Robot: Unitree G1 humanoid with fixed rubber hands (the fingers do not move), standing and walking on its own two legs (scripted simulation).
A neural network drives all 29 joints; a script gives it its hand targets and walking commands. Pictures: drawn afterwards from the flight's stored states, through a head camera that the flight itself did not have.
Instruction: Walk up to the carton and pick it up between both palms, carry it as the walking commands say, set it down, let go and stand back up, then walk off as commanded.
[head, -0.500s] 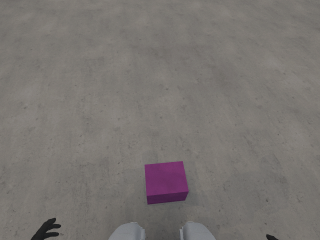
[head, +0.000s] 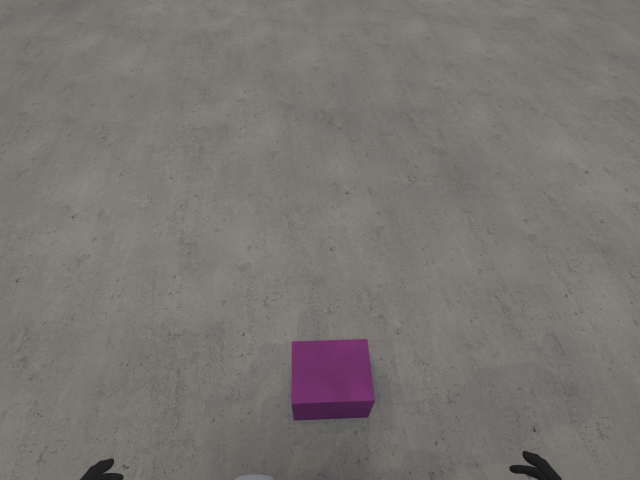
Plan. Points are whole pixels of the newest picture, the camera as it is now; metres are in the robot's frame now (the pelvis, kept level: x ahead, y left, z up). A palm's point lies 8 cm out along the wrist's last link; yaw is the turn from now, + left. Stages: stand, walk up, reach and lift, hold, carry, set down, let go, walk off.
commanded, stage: walk up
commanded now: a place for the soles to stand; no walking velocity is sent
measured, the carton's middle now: (330, 379) +0.46 -0.03 -0.68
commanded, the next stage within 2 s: reach and lift in 1.84 s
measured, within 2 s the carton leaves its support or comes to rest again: neither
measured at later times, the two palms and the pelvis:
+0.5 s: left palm out of the picture +0.12 +0.30 -0.10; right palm out of the picture +0.08 -0.30 -0.11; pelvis +0.00 +0.00 +0.01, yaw +2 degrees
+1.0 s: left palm out of the picture +0.09 +0.27 -0.11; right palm out of the picture +0.12 -0.31 -0.10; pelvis +0.02 -0.02 +0.01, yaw +2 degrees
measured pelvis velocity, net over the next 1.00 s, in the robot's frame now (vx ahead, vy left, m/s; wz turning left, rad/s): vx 0.02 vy -0.02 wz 0.04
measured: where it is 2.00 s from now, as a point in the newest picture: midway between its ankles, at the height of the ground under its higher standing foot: outside the picture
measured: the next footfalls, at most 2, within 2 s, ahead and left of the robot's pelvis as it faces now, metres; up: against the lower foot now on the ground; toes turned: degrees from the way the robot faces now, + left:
none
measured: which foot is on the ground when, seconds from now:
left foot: down 0.00-1.00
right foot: down 0.00-1.00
